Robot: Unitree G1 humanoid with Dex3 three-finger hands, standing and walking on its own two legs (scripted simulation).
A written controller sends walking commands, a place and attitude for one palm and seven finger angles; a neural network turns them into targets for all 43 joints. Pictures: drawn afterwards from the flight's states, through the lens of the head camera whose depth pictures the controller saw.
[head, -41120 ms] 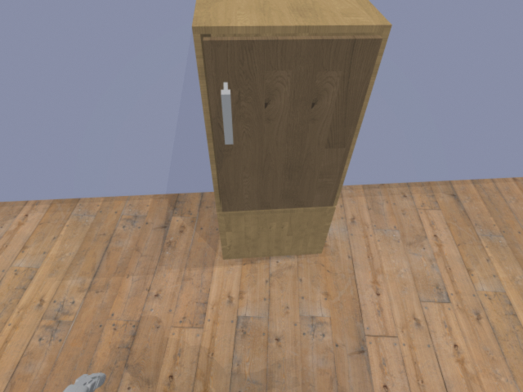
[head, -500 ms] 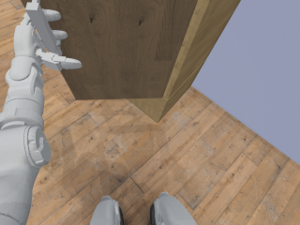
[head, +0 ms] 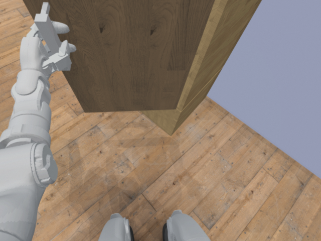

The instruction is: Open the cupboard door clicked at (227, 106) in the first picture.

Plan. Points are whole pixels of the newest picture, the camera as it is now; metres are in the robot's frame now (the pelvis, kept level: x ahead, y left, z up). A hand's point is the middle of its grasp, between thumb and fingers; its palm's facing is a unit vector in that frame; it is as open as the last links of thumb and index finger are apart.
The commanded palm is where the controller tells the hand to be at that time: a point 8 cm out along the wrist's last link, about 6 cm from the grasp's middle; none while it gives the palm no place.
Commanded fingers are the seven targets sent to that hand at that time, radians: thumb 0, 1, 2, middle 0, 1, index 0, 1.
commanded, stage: close the thumb around the handle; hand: left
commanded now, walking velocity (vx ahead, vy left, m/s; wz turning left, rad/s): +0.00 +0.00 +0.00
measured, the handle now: (56, 39) +0.59 +0.19 +0.08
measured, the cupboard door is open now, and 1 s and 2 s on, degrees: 46 78 87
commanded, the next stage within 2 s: pull the door open along its arc in 0.06 s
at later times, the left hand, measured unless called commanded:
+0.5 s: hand (67, 70) +0.50 +0.16 +0.08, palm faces -0.02 -1.00 -0.01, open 5.7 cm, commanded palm +0.44 +0.21 +0.08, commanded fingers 0.00 0.90 0.90 -0.40 -1.35 -0.40 -1.35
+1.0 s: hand (103, 129) +0.35 +0.08 +0.08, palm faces +0.36 -0.93 +0.01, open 6.1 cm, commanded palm +0.29 +0.14 +0.08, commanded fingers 0.00 0.90 0.90 -0.40 -1.35 -0.40 -1.35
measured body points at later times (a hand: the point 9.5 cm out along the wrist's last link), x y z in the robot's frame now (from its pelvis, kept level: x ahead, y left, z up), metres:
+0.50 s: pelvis +0.01 -0.01 +0.01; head +0.12 +0.00 +0.45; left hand +0.49 +0.21 +0.08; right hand +0.00 -0.26 -0.10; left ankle +0.01 +0.09 -0.67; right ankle -0.01 -0.12 -0.67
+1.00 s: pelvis +0.00 -0.03 +0.02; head +0.04 -0.04 +0.47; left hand +0.32 +0.13 +0.09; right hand +0.17 -0.24 -0.09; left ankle +0.01 +0.09 -0.67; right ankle -0.01 -0.12 -0.67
